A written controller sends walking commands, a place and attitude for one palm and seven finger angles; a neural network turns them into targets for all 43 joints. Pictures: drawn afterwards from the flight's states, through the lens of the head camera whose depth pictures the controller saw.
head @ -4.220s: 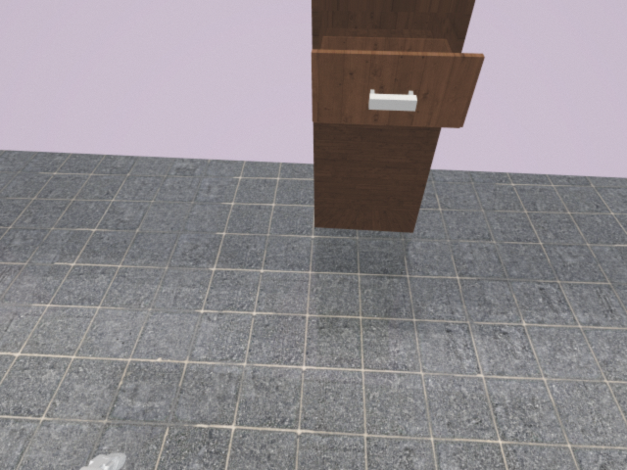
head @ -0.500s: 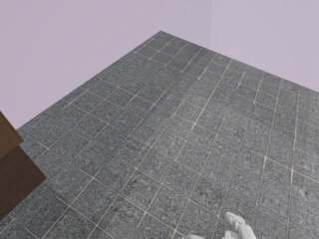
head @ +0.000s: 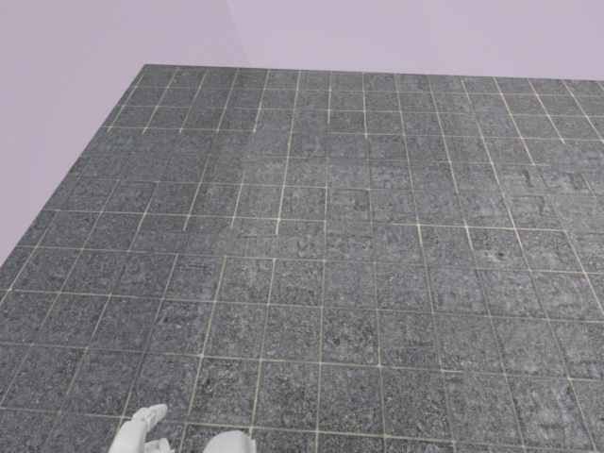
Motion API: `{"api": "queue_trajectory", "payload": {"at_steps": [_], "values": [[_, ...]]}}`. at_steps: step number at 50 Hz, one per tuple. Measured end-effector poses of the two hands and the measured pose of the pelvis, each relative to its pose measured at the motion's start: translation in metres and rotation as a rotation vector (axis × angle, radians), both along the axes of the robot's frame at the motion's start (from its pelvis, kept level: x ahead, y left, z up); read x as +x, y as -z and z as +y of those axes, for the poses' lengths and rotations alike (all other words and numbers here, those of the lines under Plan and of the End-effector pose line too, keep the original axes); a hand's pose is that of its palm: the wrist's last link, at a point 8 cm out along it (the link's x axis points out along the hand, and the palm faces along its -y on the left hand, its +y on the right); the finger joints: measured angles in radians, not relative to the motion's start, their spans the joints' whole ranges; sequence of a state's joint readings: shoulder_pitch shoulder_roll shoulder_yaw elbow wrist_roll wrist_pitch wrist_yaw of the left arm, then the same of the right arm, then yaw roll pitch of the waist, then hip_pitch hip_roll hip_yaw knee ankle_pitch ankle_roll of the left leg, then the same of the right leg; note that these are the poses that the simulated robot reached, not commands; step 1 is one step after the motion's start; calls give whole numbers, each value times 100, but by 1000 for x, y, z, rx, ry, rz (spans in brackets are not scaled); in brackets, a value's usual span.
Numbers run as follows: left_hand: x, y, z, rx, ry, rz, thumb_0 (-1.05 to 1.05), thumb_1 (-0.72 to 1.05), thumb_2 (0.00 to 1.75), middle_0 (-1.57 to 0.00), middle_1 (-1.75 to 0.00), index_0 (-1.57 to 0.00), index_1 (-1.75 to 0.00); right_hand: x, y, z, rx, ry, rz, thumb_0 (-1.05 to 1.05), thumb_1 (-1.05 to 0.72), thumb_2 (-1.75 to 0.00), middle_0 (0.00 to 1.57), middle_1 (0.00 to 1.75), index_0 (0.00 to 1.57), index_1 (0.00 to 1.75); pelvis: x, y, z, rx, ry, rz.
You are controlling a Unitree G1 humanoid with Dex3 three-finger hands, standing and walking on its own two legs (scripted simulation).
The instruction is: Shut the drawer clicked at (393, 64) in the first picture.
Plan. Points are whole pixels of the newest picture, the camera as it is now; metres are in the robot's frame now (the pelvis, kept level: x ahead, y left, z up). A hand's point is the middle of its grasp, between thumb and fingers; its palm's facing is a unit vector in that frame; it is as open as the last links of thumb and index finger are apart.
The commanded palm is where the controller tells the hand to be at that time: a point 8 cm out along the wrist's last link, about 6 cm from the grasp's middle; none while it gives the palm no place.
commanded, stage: walk to a spot facing it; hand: left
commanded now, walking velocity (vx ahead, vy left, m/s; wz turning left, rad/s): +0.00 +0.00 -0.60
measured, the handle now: out of the picture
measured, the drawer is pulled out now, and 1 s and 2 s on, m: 0.28 0.28 0.28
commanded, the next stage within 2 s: turn to face it in 1.50 s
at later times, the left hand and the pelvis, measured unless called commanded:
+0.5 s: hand out of the picture +0.12 +0.23 -0.16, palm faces -0.25 -0.95 -0.18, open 7.4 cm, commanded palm none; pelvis +0.01 +0.05 +0.01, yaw -19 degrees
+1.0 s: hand (234, 431) +0.18 +0.11 -0.14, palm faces -0.53 -0.82 -0.24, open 7.4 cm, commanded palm none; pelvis -0.01 +0.00 +0.01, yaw -35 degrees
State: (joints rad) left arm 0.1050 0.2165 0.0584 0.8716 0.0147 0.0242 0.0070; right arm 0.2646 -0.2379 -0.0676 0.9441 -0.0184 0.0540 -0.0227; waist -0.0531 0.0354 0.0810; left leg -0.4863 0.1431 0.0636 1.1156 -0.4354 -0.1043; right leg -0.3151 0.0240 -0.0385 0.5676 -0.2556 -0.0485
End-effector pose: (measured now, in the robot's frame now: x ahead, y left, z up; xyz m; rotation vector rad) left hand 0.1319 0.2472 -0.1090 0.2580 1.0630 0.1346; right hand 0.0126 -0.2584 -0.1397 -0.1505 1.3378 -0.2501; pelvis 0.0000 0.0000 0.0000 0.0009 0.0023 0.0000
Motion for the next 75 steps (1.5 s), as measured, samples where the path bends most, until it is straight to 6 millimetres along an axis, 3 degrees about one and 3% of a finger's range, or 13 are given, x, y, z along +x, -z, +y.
{"api": "queue_trajectory", "payload": {"at_steps": [9, 14, 20, 25, 29, 35, 39, 45, 50, 57, 62, 68, 75], "values": [[4, 17, 11, -61, 61, 51, 1, 90, 90, -20, -30, -20, -30, 49, -18, 33, -17, 24, -187, 1, -91, -90, 20, 30, 20, 30, 4, 1, 27, -11, 112, 12], [1, 32, 31, -84, 83, 107, 1, 90, 90, -20, -30, -20, -30, 45, -30, 53, -58, 48, -228, 1, -91, -90, 20, 30, 20, 30, 6, 2, 47, -22, 183, 7], [-4, 27, 43, -81, 128, 184, 1, 90, 90, -20, -30, -20, -30, 16, -41, 65, -70, 130, -188, 1, -90, -90, 20, 30, 21, 30, 10, -10, 55, -39, 261, 5], [0, 25, 35, -62, 186, 236, 1, 91, 90, -20, -30, -19, -30, -20, -36, 66, -56, 233, -139, 1, -90, -90, 20, 30, 21, 30, 10, -12, 53, -43, 329, 2], [16, 23, 12, -43, 263, 234, 1, 91, 90, -20, -30, -19, -30, -58, -24, 63, -30, 325, -85, 1, -90, -90, 20, 30, 21, 30, 5, -9, 44, -32, 387, 1], [51, 19, -42, 5, 403, 124, 1, 91, 90, -20, -30, -19, -30, -120, 11, 47, 23, 455, -15, 1, -90, -90, 20, 30, 21, 30, -6, 9, 18, -5, 468, -1], [61, 7, -67, 15, 440, 66, 1, 90, 90, -20, -30, -20, -30, -139, 13, 36, 32, 499, 28, 1, -91, -90, 20, 30, 20, 30, -12, 5, 8, -1, 499, -5], [63, -2, -88, 13, 504, 78, 1, 90, 90, -20, -30, -20, -30, -131, -4, 19, 4, 533, -59, 1, -91, -90, 20, 30, 20, 30, -14, -7, -1, 14, 568, -1], [62, 1, -91, -9, 532, 104, 1, 90, 90, -20, -30, -20, -30, -112, -16, 7, -30, 540, -123, 1, -91, -90, 20, 30, 20, 30, -6, -10, -3, 7, 616, 3], [65, 16, -70, -16, 533, 198, 1, 90, 90, -20, -30, -20, -30, -67, -34, -4, -98, 538, -205, 1, -91, -90, 20, 30, 20, 30, 24, -10, 2, -5, 687, 12], [88, 37, -51, 1, 555, 287, 1, 90, 90, -20, -30, -20, -30, -37, -42, 1, -171, 555, -266, 1, -91, -90, 20, 30, 20, 30, 54, 0, 9, -17, 760, 15], [142, 32, -72, 17, 666, 306, 1, 90, 90, -20, -30, -19, -30, -49, -47, 37, -145, 670, -189, 1, -91, -90, 20, 30, 21, 30, 80, -12, 3, -43, 847, 12], [201, 25, -141, 9, 797, 234, 1, 91, 90, -20, -30, -19, -30, -91, -34, 88, -52, 859, -26, 1, -91, -90, 20, 30, 21, 30, 97, -14, -13, -48, 932, 15]]}}
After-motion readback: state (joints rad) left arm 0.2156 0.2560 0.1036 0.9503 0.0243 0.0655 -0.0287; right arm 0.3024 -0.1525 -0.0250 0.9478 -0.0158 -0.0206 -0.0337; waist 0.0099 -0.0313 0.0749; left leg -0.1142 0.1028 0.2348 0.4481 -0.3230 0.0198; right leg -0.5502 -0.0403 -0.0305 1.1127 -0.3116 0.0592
